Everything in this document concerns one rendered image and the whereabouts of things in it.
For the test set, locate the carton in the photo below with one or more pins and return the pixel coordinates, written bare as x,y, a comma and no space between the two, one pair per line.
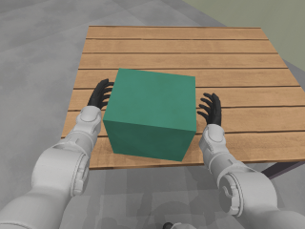
151,114

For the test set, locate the left robot forearm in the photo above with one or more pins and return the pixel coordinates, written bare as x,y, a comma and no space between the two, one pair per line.
82,137

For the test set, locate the robot left hand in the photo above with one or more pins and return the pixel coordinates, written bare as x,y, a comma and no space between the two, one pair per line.
99,94

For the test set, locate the left robot upper arm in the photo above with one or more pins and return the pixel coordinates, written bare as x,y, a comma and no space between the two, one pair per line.
59,176

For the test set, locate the robot right hand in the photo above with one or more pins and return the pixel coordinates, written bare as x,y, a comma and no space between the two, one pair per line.
214,115

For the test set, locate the table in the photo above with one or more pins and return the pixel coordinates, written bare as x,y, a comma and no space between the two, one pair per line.
262,104

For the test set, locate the right robot forearm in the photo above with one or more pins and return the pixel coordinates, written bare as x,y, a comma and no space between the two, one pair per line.
216,156

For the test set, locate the right robot upper arm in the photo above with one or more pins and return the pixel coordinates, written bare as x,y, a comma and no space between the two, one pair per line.
250,198

